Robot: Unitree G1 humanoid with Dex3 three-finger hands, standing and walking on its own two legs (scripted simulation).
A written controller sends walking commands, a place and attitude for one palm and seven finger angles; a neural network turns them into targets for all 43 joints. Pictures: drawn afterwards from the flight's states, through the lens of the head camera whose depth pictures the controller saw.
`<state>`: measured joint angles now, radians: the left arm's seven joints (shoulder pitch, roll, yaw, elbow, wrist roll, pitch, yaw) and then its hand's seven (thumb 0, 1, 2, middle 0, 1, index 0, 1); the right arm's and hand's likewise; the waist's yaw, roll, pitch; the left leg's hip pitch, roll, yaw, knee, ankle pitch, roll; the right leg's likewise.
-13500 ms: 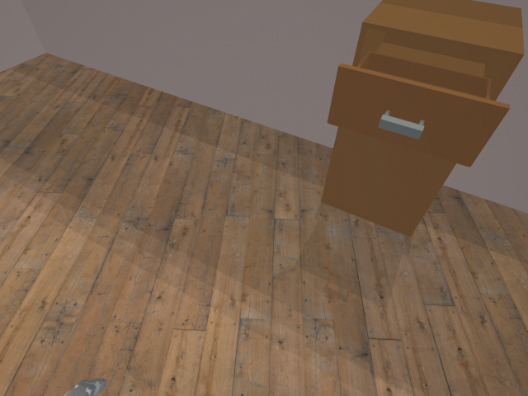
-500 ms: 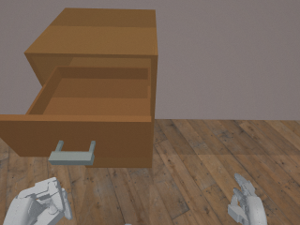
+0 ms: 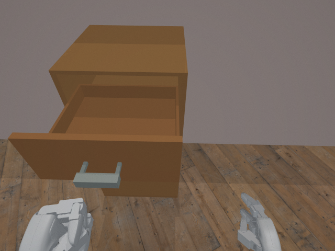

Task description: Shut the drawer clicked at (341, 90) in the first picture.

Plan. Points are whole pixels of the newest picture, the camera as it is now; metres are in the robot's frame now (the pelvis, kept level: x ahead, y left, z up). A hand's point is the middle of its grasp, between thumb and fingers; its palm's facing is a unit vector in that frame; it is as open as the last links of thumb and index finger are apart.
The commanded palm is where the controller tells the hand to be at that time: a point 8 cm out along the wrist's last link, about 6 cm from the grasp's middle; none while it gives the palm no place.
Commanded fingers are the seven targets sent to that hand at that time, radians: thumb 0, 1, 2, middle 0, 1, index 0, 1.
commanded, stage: raise the hand and make a fist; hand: left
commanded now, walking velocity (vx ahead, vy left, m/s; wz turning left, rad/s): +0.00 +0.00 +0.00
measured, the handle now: (99, 172) +0.29 +0.21 +0.03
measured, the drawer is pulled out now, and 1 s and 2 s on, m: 0.29 0.29 0.29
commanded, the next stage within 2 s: bring the fist close to the handle in 0.24 s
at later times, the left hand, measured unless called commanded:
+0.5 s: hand (97, 237) +0.12 +0.14 +0.11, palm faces +0.13 -0.99 -0.09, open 3.3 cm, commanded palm +0.08 +0.20 +0.12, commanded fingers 0.00 0.90 0.90 -1.40 -1.60 -1.40 -1.60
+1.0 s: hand (98, 219) +0.17 +0.16 +0.06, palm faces +0.10 -0.99 -0.07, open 3.3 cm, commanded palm +0.13 +0.22 +0.07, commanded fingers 0.00 0.90 0.90 -1.40 -1.60 -1.40 -1.60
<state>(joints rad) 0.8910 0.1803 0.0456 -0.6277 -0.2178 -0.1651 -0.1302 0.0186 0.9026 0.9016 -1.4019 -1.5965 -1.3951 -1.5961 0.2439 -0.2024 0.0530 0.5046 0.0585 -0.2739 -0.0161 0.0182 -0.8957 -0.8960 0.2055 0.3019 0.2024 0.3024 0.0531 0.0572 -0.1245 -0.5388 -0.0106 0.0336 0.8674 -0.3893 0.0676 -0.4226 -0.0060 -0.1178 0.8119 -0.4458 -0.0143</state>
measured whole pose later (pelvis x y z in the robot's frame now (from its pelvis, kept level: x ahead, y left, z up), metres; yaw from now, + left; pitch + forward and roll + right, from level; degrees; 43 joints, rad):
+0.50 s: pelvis +0.00 -0.04 +0.00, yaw +0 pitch +3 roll -2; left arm 0.85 0.20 0.11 -0.48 -0.26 -0.23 -0.15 0.02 0.90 0.90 -1.40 -1.60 -1.40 -1.60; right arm 0.25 -0.21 0.02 0.54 0.06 -0.30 -0.05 0.02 -0.90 -0.90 0.20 0.30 0.20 0.30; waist 0.05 0.06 -0.13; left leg -0.54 0.02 0.00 0.87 -0.39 0.02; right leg -0.43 0.03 -0.14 0.82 -0.46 -0.06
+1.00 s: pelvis +0.01 -0.04 -0.01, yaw +0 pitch +8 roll -1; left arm 0.64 0.20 0.21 -0.17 -0.30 -0.37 -0.26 0.02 0.90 0.90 -1.40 -1.60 -1.39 -1.60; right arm 0.22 -0.23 -0.01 0.60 0.05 -0.27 -0.06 0.02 -0.90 -0.90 0.20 0.30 0.20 0.30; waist 0.02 0.03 -0.11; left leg -0.64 0.02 0.00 0.89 -0.40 0.01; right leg -0.53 0.02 -0.14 0.85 -0.48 -0.07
